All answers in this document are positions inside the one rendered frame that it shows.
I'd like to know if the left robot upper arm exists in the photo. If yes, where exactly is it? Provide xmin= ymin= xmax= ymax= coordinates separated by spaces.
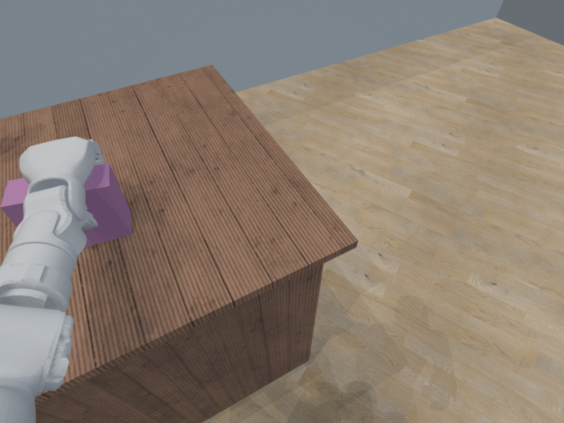
xmin=0 ymin=304 xmax=74 ymax=423

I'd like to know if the table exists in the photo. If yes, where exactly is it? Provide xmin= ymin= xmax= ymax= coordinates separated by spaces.
xmin=0 ymin=65 xmax=358 ymax=423

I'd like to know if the sponge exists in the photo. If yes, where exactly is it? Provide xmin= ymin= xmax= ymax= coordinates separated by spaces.
xmin=0 ymin=163 xmax=132 ymax=247

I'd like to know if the left robot forearm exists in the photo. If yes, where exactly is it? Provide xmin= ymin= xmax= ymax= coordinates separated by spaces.
xmin=0 ymin=174 xmax=87 ymax=312

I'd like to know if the left robot hand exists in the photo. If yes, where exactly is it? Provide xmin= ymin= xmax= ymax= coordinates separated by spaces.
xmin=19 ymin=137 xmax=105 ymax=230

